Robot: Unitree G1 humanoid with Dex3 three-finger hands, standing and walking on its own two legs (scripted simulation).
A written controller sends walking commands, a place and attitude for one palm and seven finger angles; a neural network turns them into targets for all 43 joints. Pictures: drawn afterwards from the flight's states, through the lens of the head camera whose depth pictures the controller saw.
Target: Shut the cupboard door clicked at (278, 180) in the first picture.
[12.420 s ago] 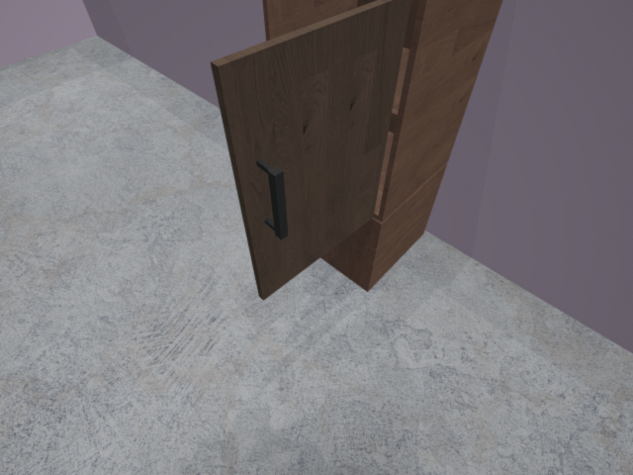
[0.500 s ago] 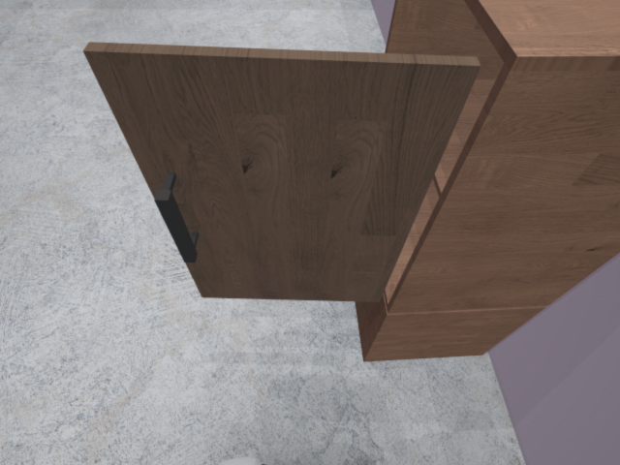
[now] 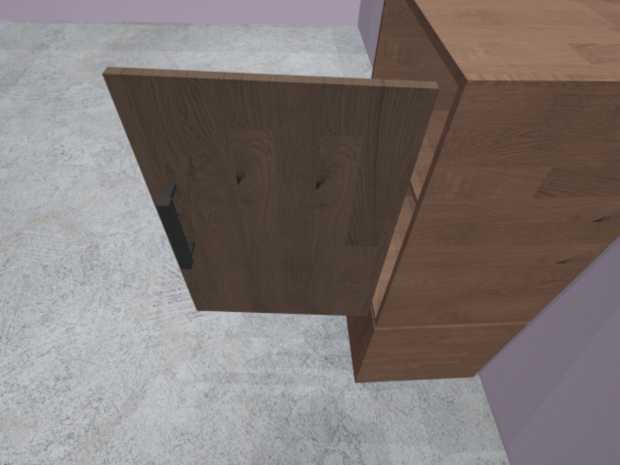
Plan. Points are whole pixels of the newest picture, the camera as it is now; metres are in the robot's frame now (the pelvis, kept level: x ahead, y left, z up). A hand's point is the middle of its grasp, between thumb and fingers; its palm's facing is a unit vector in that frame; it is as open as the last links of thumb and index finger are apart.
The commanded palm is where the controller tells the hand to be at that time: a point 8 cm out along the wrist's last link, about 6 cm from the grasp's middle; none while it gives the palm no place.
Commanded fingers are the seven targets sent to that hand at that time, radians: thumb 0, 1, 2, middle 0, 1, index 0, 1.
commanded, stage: look again from close up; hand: left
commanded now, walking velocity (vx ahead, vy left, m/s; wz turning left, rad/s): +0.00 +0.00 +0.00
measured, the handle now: (179, 228) +0.47 +0.26 -0.01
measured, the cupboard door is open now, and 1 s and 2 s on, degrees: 86 86 86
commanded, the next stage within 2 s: raise the hand and make a fist in 0.52 s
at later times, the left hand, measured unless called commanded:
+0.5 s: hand out of the picture +0.02 +0.22 -0.18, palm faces -0.01 -0.98 -0.21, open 7.4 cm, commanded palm none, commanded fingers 0.00 0.90 0.90 -0.20 -0.30 -0.20 -0.30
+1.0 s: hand (159, 464) +0.13 +0.20 -0.08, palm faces +0.01 -1.00 +0.04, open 6.4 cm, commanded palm +0.09 +0.27 -0.06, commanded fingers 0.00 0.90 0.90 -0.55 -0.68 -0.55 -0.68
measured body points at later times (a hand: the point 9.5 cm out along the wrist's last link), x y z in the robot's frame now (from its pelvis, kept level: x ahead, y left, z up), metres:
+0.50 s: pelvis -0.02 +0.04 +0.00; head -0.01 +0.04 +0.45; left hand +0.02 +0.27 -0.16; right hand +0.03 -0.20 -0.16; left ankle +0.01 +0.13 -0.74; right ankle -0.02 -0.09 -0.74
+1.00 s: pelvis -0.05 +0.03 -0.09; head -0.01 +0.07 +0.36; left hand +0.13 +0.25 -0.08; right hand +0.16 -0.20 -0.12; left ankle +0.01 +0.13 -0.74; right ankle -0.02 -0.08 -0.74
